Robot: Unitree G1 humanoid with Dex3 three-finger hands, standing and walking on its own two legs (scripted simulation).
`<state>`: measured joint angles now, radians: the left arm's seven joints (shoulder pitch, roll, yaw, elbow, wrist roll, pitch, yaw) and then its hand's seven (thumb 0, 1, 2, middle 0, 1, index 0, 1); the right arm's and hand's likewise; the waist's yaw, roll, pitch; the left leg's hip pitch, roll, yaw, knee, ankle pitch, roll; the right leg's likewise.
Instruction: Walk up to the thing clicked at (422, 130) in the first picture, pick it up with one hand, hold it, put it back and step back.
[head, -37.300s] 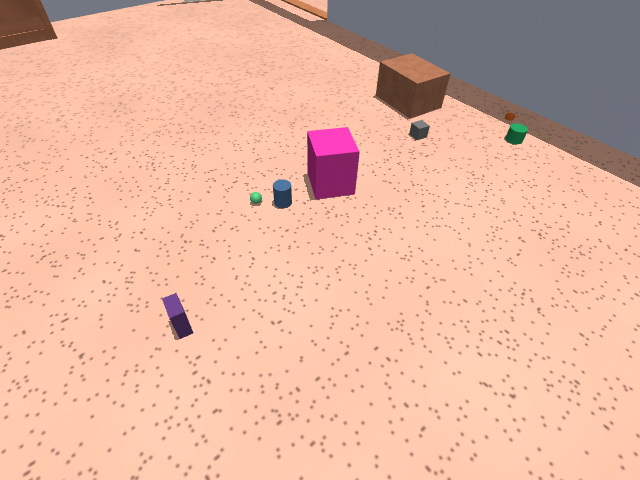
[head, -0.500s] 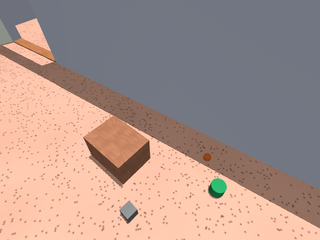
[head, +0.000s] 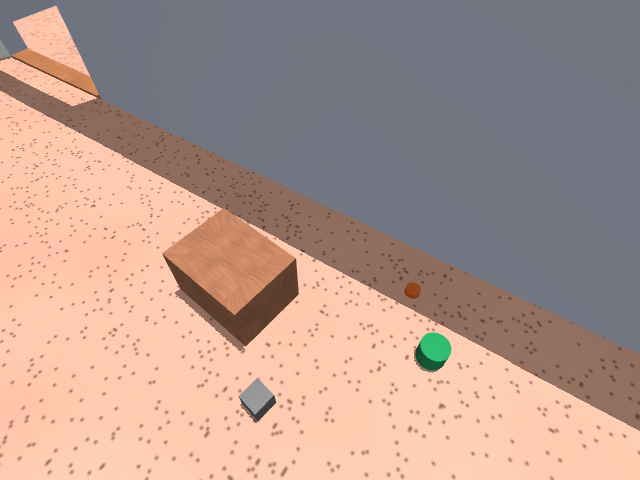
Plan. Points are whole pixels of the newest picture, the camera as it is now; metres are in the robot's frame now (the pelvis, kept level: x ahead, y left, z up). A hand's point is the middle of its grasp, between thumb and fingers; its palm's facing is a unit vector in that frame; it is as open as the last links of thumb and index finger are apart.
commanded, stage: step back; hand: left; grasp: from above
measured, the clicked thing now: (257, 399) +0.44 +0.19 -0.74
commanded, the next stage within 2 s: none
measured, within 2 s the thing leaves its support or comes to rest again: neither
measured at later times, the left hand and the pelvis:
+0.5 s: hand out of the picture +0.05 +0.30 -0.17, palm faces -0.11 -0.92 -0.38, open 7.4 cm; pelvis -0.08 +0.04 -0.02, yaw -4 degrees
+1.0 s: hand out of the picture -0.07 +0.31 -0.16, palm faces -0.01 -0.92 -0.38, open 7.4 cm; pelvis -0.22 +0.05 -0.03, yaw -1 degrees
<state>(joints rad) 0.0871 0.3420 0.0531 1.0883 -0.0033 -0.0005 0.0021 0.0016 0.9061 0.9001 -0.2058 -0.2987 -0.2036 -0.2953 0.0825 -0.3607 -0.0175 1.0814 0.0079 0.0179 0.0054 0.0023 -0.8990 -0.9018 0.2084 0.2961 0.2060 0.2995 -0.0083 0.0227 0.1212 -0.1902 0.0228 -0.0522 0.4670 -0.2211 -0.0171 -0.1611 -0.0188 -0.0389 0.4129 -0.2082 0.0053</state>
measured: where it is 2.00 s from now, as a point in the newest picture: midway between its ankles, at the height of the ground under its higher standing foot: outside the picture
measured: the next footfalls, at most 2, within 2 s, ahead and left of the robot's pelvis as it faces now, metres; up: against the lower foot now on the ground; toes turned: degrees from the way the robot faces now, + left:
right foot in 0.58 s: -0.08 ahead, -0.09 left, +0.00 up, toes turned -2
left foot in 0.96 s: -0.17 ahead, +0.16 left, +0.00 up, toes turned -4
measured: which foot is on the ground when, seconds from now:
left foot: down 0.00-0.62, up 0.64-0.94, down 0.96-1.00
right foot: down 0.00-0.18, up 0.20-0.56, down 0.58-1.00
